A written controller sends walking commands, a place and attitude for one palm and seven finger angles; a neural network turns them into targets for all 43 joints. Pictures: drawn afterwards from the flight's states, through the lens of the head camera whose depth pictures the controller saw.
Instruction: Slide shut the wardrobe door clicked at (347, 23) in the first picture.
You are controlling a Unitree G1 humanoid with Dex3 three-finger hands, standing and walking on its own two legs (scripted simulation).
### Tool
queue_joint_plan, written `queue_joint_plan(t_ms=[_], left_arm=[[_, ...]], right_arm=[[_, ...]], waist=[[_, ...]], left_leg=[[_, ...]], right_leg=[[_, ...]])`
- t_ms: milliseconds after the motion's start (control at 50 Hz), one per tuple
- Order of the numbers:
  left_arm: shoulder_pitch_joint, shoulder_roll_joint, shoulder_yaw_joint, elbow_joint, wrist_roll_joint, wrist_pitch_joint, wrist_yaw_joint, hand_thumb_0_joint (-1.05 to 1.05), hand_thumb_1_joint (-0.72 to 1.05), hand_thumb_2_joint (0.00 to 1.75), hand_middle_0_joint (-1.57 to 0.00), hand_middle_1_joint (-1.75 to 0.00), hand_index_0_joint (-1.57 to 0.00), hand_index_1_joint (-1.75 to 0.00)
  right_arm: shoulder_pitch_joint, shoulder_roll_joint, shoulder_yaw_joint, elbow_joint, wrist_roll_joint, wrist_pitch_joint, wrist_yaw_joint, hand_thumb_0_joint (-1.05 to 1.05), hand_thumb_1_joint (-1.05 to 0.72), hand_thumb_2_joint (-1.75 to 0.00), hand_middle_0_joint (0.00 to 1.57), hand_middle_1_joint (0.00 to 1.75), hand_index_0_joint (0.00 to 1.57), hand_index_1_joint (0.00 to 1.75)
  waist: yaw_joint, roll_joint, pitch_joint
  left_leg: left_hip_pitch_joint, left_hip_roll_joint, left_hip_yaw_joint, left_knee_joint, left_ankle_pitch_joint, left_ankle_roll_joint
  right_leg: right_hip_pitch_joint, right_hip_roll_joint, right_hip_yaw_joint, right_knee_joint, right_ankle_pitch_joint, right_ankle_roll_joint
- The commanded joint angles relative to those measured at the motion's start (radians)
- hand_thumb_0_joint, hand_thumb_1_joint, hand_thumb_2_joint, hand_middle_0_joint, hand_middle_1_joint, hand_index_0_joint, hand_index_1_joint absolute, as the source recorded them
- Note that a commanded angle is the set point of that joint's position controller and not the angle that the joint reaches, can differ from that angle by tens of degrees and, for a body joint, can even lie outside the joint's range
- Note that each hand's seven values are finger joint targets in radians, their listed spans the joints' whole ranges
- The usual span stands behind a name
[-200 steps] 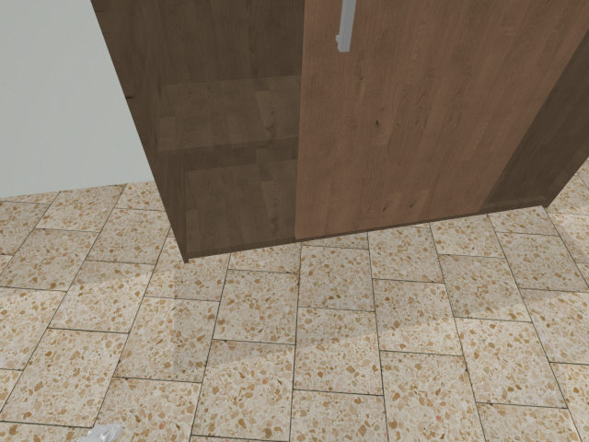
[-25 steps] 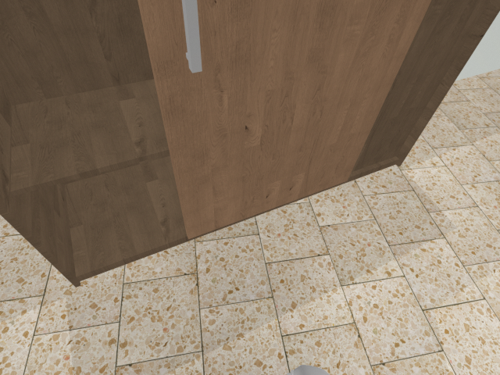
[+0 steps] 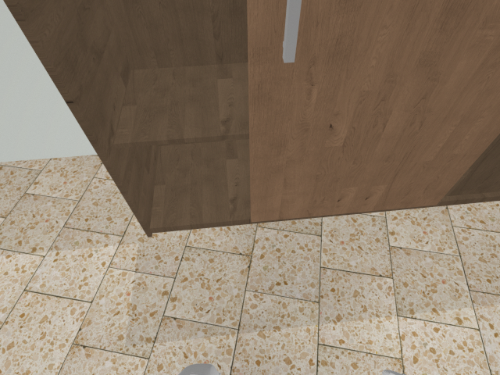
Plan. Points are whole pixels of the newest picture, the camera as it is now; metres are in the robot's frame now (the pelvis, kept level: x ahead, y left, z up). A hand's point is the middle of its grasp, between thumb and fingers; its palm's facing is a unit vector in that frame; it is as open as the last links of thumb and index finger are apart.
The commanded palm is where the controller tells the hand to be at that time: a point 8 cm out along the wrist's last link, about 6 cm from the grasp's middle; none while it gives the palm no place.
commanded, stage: turn to face it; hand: right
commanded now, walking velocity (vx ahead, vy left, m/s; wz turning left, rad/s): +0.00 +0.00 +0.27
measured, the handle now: out of the picture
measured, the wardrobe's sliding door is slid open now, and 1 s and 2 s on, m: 0.46 0.46 0.46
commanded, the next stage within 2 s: take the last steps up to it in 0.16 s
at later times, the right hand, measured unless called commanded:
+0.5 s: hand out of the picture +0.09 -0.19 -0.18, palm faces -0.09 +0.98 -0.17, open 7.4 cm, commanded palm none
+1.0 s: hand (324, 327) +0.24 -0.12 -0.17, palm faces -0.09 +0.97 -0.21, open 7.2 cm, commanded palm none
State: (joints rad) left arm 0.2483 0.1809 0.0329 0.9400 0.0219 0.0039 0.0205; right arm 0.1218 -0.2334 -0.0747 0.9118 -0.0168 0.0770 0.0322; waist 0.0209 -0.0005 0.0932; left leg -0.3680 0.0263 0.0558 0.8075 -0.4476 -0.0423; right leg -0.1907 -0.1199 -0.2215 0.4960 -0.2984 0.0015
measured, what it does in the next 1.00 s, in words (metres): walks ahead: left foot, then right foot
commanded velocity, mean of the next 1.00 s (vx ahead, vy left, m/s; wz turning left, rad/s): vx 0.20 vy -0.01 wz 0.08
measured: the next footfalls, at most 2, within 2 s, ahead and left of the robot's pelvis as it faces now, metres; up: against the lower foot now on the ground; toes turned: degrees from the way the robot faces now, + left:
left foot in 0.08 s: +0.03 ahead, +0.13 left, +0.00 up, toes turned +7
right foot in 0.42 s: +0.07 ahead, -0.11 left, +0.00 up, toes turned +1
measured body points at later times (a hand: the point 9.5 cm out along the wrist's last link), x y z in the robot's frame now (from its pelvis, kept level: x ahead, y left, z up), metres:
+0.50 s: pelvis +0.03 -0.01 +0.00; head +0.03 -0.04 +0.44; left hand +0.03 +0.24 -0.14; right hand +0.10 -0.25 -0.17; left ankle -0.02 +0.11 -0.70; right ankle +0.03 -0.11 -0.74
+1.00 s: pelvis +0.15 +0.05 +0.00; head +0.17 +0.06 +0.45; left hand +0.06 +0.26 -0.17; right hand +0.24 -0.17 -0.15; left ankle +0.15 +0.15 -0.74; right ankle +0.11 -0.08 -0.67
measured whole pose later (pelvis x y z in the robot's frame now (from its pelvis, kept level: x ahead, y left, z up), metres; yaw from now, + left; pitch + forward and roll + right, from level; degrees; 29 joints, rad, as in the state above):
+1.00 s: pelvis +0.15 +0.05 +0.00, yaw +9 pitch -1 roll +1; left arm 0.38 0.15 0.05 1.15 0.02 0.00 0.00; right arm 0.23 -0.15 -0.06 1.05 -0.02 -0.07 -0.02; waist 0.01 -0.04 0.03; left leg -0.23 0.03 0.17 0.49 -0.26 0.03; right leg -0.39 -0.10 -0.08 1.07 -0.40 -0.01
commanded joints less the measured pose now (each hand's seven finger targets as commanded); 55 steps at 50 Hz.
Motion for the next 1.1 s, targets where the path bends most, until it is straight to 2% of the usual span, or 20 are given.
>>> queue_joint_plan(t_ms=[0,20,40,60,160,320,360,380,400,420,480,540,680,780,800,840,860,920,960,1080], left_arm=[[0.045,0.225,0.066,-0.026,0.0,-0.005,0.003,0.0,0.9,0.9,-0.2,-0.3,-0.2,-0.3],[0.041,0.209,0.066,-0.027,-0.007,-0.004,-0.001,0.0,0.9,0.9,-0.2,-0.3,-0.2,-0.3],[0.047,0.139,0.049,-0.052,-0.014,-0.003,-0.006,0.0,0.9,0.9,-0.2,-0.3,-0.2,-0.3],[-0.014,0.113,0.036,-0.083,-0.014,0.008,0.002,0.0,0.9,0.9,-0.2,-0.3,-0.2,-0.3],[-0.02,0.111,0.039,-0.019,-0.007,0.032,0.005,0.0,0.9,0.9,-0.2,-0.3,-0.2,-0.3],[0.015,0.084,0.02,-0.004,-0.002,0.0,-0.003,0.0,0.9,0.9,-0.2,-0.3,-0.2,-0.3],[0.104,0.09,0.016,0.028,0.001,-0.023,-0.002,0.0,0.9,0.9,-0.2,-0.3,-0.2,-0.3],[0.166,0.145,0.026,0.043,0.005,-0.03,0.001,0.0,0.9,0.9,-0.2,-0.3,-0.2,-0.3],[0.223,0.243,0.048,0.047,0.02,-0.029,0.003,0.0,0.9,0.9,-0.2,-0.3,-0.2,-0.3],[0.224,0.258,0.05,0.046,0.018,-0.028,0.007,0.0,0.9,0.9,-0.2,-0.3,-0.2,-0.3],[0.092,0.137,0.014,0.031,0.007,-0.048,0.011,0.0,0.9,0.9,-0.2,-0.3,-0.2,-0.3],[0.134,0.113,0.012,0.059,-0.001,-0.068,0.012,0.0,0.9,0.9,-0.2,-0.3,-0.2,-0.3],[0.25,0.099,0.026,0.145,0.004,-0.068,0.009,0.0,0.9,0.9,-0.2,-0.3,-0.2,-0.3],[0.218,0.095,0.028,0.172,0.005,-0.057,0.004,0.0,0.9,0.9,-0.2,-0.3,-0.2,-0.3],[0.214,0.077,0.024,0.174,-0.001,-0.06,0.002,0.0,0.9,0.9,-0.2,-0.3,-0.2,-0.3],[0.188,0.0,0.005,0.117,-0.016,-0.067,-0.012,0.0,0.9,0.9,-0.2,-0.3,-0.2,-0.3],[0.14,0.047,0.015,0.11,-0.011,-0.056,-0.012,0.0,0.9,0.9,-0.2,-0.3,-0.2,-0.3],[0.077,0.009,0.023,0.114,0.0,-0.042,-0.021,0.0,0.9,0.9,-0.2,-0.3,-0.2,-0.3],[0.125,-0.022,0.018,0.133,0.003,-0.026,-0.022,0.0,0.9,0.9,-0.2,-0.3,-0.2,-0.3],[0.048,-0.019,0.011,0.091,-0.004,-0.03,-0.039,0.0,0.9,0.9,-0.2,-0.3,-0.2,-0.3]], right_arm=[[0.028,-0.061,-0.009,-0.07,-0.001,-0.048,-0.01,0.0,-0.9,-0.9,0.2,0.3,0.2,0.3],[0.099,-0.1,-0.016,-0.047,-0.005,-0.058,-0.016,0.0,-0.9,-0.9,0.2,0.3,0.2,0.3],[0.148,-0.204,-0.035,-0.027,-0.014,-0.074,-0.031,0.0,-0.9,-0.9,0.2,0.3,0.2,0.3],[0.199,-0.243,-0.037,-0.011,0.0,-0.073,-0.04,0.0,-0.9,-0.9,0.2,0.3,0.2,0.3],[0.044,-0.148,-0.024,-0.04,-0.005,-0.065,-0.055,0.0,-0.9,-0.9,0.2,0.3,0.2,0.3],[0.086,-0.154,-0.028,0.005,-0.008,-0.07,-0.044,0.0,-0.9,-0.9,0.2,0.3,0.2,0.3],[0.068,-0.13,-0.019,0.013,0.0,-0.07,-0.037,0.0,-0.9,-0.9,0.2,0.3,0.2,0.3],[0.073,-0.082,-0.008,0.006,0.001,-0.067,-0.029,0.0,-0.9,-0.9,0.2,0.3,0.2,0.3],[0.072,-0.015,0.001,-0.017,0.004,-0.065,-0.022,0.0,-0.9,-0.9,0.2,0.3,0.2,0.3],[0.013,-0.047,-0.005,-0.036,-0.008,-0.065,-0.025,0.0,-0.9,-0.9,0.2,0.3,0.2,0.3],[0.085,-0.046,-0.013,0.035,-0.016,-0.08,-0.002,0.0,-0.9,-0.9,0.2,0.3,0.2,0.3],[0.131,-0.016,-0.003,0.065,-0.011,-0.081,-0.003,0.0,-0.9,-0.9,0.2,0.3,0.2,0.3],[0.001,0.023,0.016,0.045,-0.009,-0.091,-0.005,0.0,-0.9,-0.9,0.2,0.3,0.2,0.3],[0.106,0.024,0.005,0.096,-0.01,-0.113,-0.01,0.0,-0.9,-0.9,0.2,0.3,0.2,0.3],[0.209,-0.007,-0.005,0.132,-0.014,-0.122,-0.015,0.0,-0.9,-0.9,0.2,0.3,0.2,0.3],[0.446,-0.182,-0.038,0.19,-0.01,-0.138,-0.036,0.0,-0.9,-0.9,0.2,0.3,0.2,0.3],[0.435,-0.184,-0.036,0.191,0.003,-0.139,-0.041,0.0,-0.9,-0.9,0.2,0.3,0.2,0.3],[0.236,-0.039,-0.002,0.145,-0.005,-0.138,-0.056,0.0,-0.9,-0.9,0.2,0.3,0.2,0.3],[0.205,-0.005,0.011,0.14,-0.011,-0.148,-0.057,0.0,-0.9,-0.9,0.2,0.3,0.2,0.3],[0.228,-0.052,0.012,0.162,-0.013,-0.151,-0.051,0.0,-0.9,-0.9,0.2,0.3,0.2,0.3]], waist=[[-0.01,-0.171,-0.144],[-0.041,-0.095,-0.177],[-0.055,0.182,-0.209],[-0.084,0.228,-0.211],[-0.014,0.14,-0.11],[-0.026,0.153,-0.121],[0.017,0.105,-0.092],[0.039,-0.062,-0.083],[0.064,-0.335,-0.032],[0.079,-0.343,0.038],[-0.013,-0.112,0.056],[-0.018,-0.124,0.003],[0.036,-0.109,0.02],[-0.025,-0.092,-0.015],[-0.074,-0.039,-0.062],[-0.143,0.307,-0.185],[-0.149,0.251,-0.175],[-0.061,0.079,0.002],[-0.015,0.09,-0.002],[-0.02,0.125,-0.027]], left_leg=[[0.127,-0.02,0.045,-0.312,0.185,0.027],[0.27,0.024,-0.003,-0.428,0.35,0.041],[0.485,0.25,-0.262,-0.451,0.698,0.123],[0.454,0.384,-0.352,-0.409,0.991,0.232],[0.211,0.228,-0.225,-0.448,0.679,0.229],[0.172,0.186,-0.282,-0.482,0.269,0.214],[0.027,0.123,-0.246,-0.432,0.035,0.162],[-0.112,0.04,-0.183,-0.297,-0.091,0.119],[-0.253,-0.079,-0.015,-0.033,-0.147,0.066],[-0.292,-0.047,-0.056,0.157,-0.128,0.066],[-0.248,0.016,-0.078,0.314,0.098,0.067],[-0.234,0.032,-0.048,0.28,0.184,0.045],[-0.183,0.065,0.029,-0.056,0.133,0.028],[0.12,0.003,0.093,-0.287,0.218,0.052],[0.29,0.018,0.064,-0.347,0.248,0.067],[0.591,0.412,-0.476,-0.533,0.171,0.225],[0.492,0.438,-0.527,-0.601,0.058,0.261],[0.211,0.341,-0.278,-0.634,0.115,0.22],[0.135,0.295,-0.135,-0.628,0.308,0.197],[0.166,0.25,-0.039,-0.591,0.427,0.192]], right_leg=[[0.092,-0.204,0.114,0.015,0.548,-0.073],[0.012,-0.169,0.071,0.123,0.426,-0.024],[-0.261,-0.066,0.001,0.318,0.062,0.041],[-0.358,0.006,0.093,0.467,-0.338,0.067],[-0.318,0.011,0.194,0.595,-0.147,0.072],[-0.119,0.065,0.134,0.176,-0.092,0.053],[0.083,0.073,0.115,-0.048,0.004,0.038],[0.176,-0.023,0.273,-0.143,-0.137,-0.004],[0.155,-0.252,0.574,-0.319,-0.402,-0.1],[0.039,-0.336,0.719,-0.429,-0.529,-0.149],[-0.031,-0.202,0.47,-0.401,-0.302,-0.119],[0.054,-0.14,0.304,-0.366,-0.034,-0.117],[0.144,-0.181,0.248,-0.319,0.181,-0.168],[0.027,-0.137,0.189,-0.154,0.192,-0.119],[-0.047,-0.093,0.146,-0.016,0.198,-0.089],[-0.41,0.081,0.058,0.494,-0.292,-0.015],[-0.43,0.049,0.161,0.638,-0.299,-0.024],[-0.413,-0.034,0.206,0.654,-0.077,-0.014],[-0.326,-0.028,0.173,0.557,-0.04,0.01],[-0.233,0.021,0.111,0.263,0.031,0.014]])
